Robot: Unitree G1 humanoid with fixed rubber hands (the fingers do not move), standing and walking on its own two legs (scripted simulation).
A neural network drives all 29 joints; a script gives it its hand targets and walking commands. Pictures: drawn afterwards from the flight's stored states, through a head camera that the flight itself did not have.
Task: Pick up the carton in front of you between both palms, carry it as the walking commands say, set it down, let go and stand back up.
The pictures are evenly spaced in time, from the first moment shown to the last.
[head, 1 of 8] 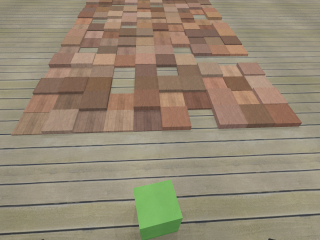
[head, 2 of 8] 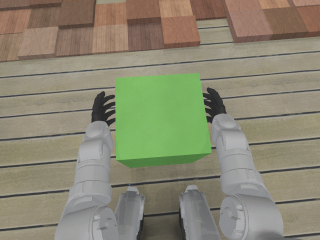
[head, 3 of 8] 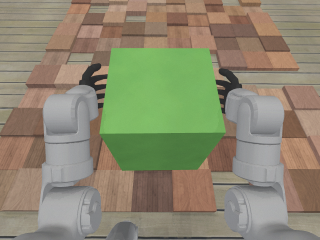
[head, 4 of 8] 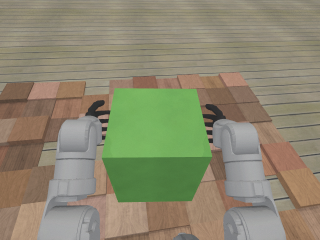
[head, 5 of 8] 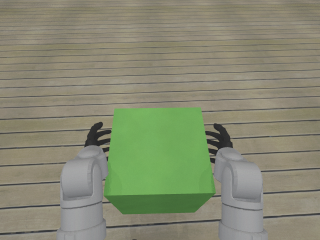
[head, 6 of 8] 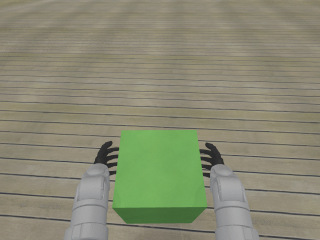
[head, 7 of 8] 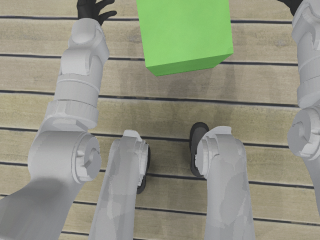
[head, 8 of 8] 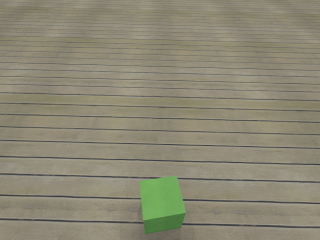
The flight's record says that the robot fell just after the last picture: no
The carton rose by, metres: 0.78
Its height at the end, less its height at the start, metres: +0.00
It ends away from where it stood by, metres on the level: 6.82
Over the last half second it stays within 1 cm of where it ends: yes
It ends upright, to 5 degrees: yes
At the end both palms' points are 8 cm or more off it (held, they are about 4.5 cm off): yes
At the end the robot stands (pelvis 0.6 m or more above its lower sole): yes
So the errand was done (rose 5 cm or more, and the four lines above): yes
